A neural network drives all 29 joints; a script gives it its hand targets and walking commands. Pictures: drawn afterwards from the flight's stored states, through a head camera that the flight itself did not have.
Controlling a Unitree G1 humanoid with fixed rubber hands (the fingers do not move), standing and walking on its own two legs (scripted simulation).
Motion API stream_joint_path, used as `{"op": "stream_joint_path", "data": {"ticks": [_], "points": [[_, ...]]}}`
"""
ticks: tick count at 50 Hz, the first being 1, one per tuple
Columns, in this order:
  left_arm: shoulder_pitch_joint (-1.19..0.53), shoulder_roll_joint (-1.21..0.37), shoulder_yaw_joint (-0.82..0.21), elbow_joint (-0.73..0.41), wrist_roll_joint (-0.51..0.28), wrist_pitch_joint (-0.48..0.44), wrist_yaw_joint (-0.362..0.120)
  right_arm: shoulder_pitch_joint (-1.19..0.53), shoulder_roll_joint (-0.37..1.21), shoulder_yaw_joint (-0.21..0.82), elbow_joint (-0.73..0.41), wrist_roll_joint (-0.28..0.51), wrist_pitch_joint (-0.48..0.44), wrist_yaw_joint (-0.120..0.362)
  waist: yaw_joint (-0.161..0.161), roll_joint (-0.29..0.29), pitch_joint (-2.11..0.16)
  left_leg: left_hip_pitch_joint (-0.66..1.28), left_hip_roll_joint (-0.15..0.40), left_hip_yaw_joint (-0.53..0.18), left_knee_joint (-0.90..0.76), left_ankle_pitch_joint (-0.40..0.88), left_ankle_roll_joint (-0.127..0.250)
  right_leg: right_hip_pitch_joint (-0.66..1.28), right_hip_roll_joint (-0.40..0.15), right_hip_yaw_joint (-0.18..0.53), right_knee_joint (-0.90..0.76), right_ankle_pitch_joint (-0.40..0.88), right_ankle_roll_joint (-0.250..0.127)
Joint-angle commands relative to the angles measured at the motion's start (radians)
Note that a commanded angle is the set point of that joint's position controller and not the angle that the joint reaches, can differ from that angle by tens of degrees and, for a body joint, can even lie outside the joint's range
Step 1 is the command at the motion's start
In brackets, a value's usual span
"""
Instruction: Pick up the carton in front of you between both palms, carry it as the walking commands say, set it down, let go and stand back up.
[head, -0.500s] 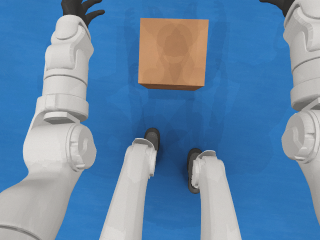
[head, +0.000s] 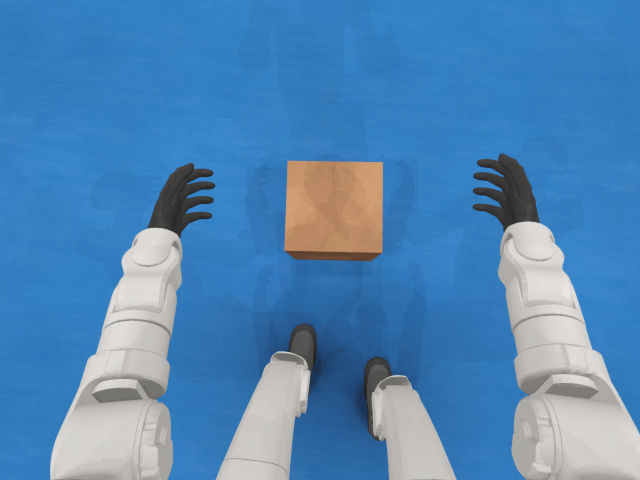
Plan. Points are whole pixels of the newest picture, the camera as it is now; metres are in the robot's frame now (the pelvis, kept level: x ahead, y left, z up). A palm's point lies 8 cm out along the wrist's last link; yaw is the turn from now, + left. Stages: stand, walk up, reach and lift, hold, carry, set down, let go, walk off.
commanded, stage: let go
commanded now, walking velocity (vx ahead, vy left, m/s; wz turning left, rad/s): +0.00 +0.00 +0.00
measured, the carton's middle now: (333, 216) +0.49 +0.05 -0.58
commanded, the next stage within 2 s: stand in 1.04 s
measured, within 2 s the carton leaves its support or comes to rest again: neither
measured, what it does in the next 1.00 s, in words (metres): rises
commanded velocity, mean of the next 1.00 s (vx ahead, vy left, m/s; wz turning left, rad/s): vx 0.00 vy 0.00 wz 0.00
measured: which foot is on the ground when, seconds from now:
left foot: down 0.00-1.00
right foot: down 0.00-1.00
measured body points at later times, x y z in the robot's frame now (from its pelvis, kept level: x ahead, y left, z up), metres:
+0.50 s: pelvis +0.05 -0.01 +0.06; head +0.13 -0.01 +0.50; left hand +0.21 +0.24 -0.02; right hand +0.27 -0.23 -0.03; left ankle +0.07 +0.10 -0.67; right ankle +0.00 -0.12 -0.67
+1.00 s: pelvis +0.06 -0.01 +0.06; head +0.07 -0.01 +0.51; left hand +0.22 +0.23 -0.01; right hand +0.24 -0.24 -0.01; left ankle +0.07 +0.10 -0.67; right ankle +0.00 -0.12 -0.67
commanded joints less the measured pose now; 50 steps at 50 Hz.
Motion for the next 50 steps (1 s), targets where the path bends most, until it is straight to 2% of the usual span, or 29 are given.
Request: {"op": "stream_joint_path", "data": {"ticks": [1, 8, 15, 22, 29, 36, 40, 45, 46, 47, 50], "points": [[0.016, 0.075, -0.021, -0.115, -0.025, -0.045, -0.008, -0.043, -0.091, 0.000, -0.130, 0.002, -0.049, 0.013, 0.000, -0.015, -0.787, 0.969, 0.018, -0.073, 0.012, 0.473, -0.017, 0.118, 0.000, -0.032, -0.143, 0.209, 0.020], [0.311, 0.056, -0.073, -0.164, -0.051, -0.096, -0.001, 0.259, -0.079, 0.032, -0.125, 0.016, -0.100, 0.037, -0.011, 0.010, -0.620, 1.087, 0.023, -0.093, -0.077, 0.463, -0.026, 0.239, -0.014, -0.018, -0.227, 0.169, 0.009], [0.565, 0.057, -0.125, -0.253, -0.073, -0.129, 0.010, 0.506, -0.081, 0.075, -0.178, 0.046, -0.138, 0.054, -0.017, 0.030, -0.424, 1.155, 0.015, -0.075, -0.187, 0.388, -0.032, 0.466, -0.031, -0.008, -0.326, 0.170, 0.000], [0.763, 0.072, -0.159, -0.309, -0.089, -0.138, 0.006, 0.719, -0.076, 0.124, -0.260, 0.056, -0.152, 0.062, -0.033, -0.013, -0.225, 1.218, -0.007, -0.046, -0.302, 0.303, -0.040, 0.718, -0.050, 0.000, -0.440, 0.230, 0.004], [0.813, 0.096, -0.169, -0.323, -0.094, -0.092, -0.005, 0.833, -0.078, 0.163, -0.317, 0.060, -0.107, 0.077, -0.063, -0.063, -0.010, 1.304, -0.024, -0.018, -0.371, 0.175, -0.039, 0.776, -0.076, 0.003, -0.531, 0.166, 0.002], [0.817, 0.107, -0.153, -0.315, -0.070, -0.030, -0.005, 0.855, -0.085, 0.182, -0.354, 0.073, -0.051, 0.092, -0.052, -0.033, 0.097, 1.384, -0.034, -0.007, -0.361, 0.159, -0.040, 0.751, -0.100, 0.014, -0.566, 0.128, -0.016], [0.823, 0.105, -0.149, -0.311, -0.060, -0.010, -0.003, 0.855, -0.089, 0.180, -0.360, 0.075, -0.032, 0.095, -0.043, -0.013, 0.096, 1.384, -0.028, -0.011, -0.359, 0.187, -0.039, 0.790, -0.092, 0.013, -0.548, 0.172, -0.014], [0.824, 0.102, -0.154, -0.317, -0.065, -0.008, -0.002, 0.871, -0.090, 0.174, -0.359, 0.068, -0.024, 0.092, -0.052, -0.014, 0.063, 1.384, -0.019, -0.018, -0.362, 0.252, -0.033, 0.844, -0.072, 0.005, -0.519, 0.262, -0.002], [0.802, 0.133, -0.147, -0.361, -0.044, 0.049, 0.021, 0.920, -0.093, 0.175, -0.294, 0.079, -0.046, 0.072, -0.050, 0.025, 0.005, 1.329, -0.044, -0.010, -0.332, 0.228, -0.042, 0.905, -0.076, 0.002, -0.475, 0.340, -0.006], [0.821, 0.130, -0.162, -0.350, -0.055, 0.063, 0.031, 0.907, -0.094, 0.174, -0.323, 0.081, -0.049, 0.063, -0.062, -0.008, 0.006, 1.313, -0.044, -0.012, -0.329, 0.217, -0.035, 0.911, -0.073, 0.008, -0.454, 0.377, 0.002], [0.814, 0.122, -0.175, -0.359, -0.069, 0.080, 0.042, 0.881, -0.095, 0.184, -0.334, 0.085, -0.047, 0.055, -0.057, -0.031, 0.011, 1.285, -0.040, -0.016, -0.323, 0.215, -0.032, 0.899, -0.071, 0.004, -0.444, 0.371, 0.004]]}}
